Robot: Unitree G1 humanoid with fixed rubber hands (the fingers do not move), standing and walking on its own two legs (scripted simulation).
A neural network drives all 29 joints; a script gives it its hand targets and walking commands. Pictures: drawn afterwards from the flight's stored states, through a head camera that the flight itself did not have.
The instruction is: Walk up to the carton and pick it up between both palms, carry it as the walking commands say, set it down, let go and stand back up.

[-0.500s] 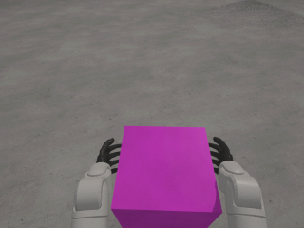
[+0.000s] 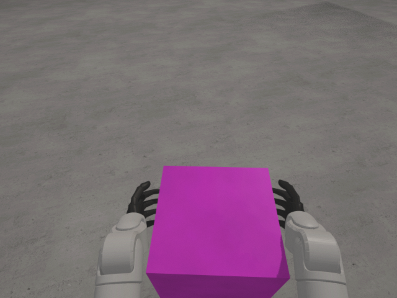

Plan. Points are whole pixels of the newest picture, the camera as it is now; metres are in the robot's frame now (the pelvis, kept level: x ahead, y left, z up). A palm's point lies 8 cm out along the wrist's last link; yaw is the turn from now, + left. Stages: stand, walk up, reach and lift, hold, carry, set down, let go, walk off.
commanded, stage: carry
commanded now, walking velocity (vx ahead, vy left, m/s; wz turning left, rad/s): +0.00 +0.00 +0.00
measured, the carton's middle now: (213, 240) +0.27 +0.00 -0.01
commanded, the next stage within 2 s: hold in 0.24 s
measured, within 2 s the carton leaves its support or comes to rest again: neither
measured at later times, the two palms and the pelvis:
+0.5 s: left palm (122, 229) +0.26 +0.18 +0.05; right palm (277, 229) +0.26 -0.12 +0.04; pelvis -0.01 +0.02 +0.01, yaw -8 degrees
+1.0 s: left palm (124, 213) +0.28 +0.17 +0.07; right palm (281, 223) +0.26 -0.13 +0.07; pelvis -0.03 +0.06 +0.01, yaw -11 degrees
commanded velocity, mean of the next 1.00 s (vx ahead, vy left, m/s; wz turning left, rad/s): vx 0.00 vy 0.00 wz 0.00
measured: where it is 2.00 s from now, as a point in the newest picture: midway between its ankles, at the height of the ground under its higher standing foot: outside the picture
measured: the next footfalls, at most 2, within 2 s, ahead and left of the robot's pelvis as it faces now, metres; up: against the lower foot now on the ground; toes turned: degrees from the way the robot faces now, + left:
none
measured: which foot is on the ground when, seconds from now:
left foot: down 0.00-1.00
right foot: down 0.00-1.00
